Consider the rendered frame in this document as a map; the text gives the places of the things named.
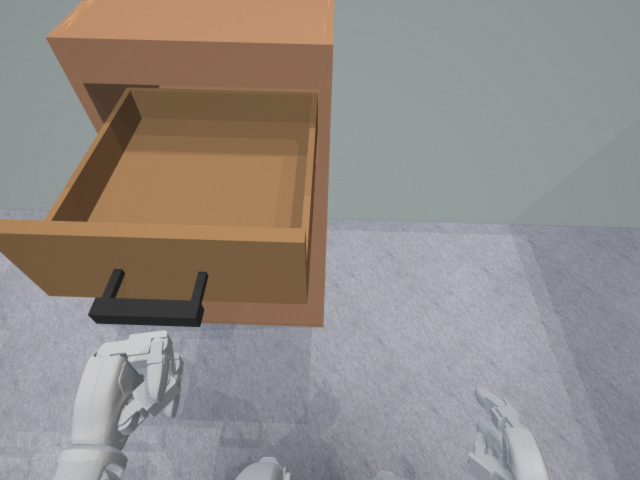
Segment cabinet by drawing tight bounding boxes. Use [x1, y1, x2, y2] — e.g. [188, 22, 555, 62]
[46, 0, 334, 327]

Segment robot left hand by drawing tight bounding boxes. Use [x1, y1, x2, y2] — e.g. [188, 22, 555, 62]
[70, 330, 184, 451]

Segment left robot forearm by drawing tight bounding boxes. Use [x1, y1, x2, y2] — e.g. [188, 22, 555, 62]
[51, 445, 128, 480]

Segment robot right hand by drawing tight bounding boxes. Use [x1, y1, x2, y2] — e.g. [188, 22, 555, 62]
[468, 387, 551, 480]

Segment drawer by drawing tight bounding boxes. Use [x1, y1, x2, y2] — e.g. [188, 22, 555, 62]
[0, 87, 318, 304]

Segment handle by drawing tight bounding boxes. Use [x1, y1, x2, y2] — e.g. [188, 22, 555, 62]
[88, 269, 208, 327]

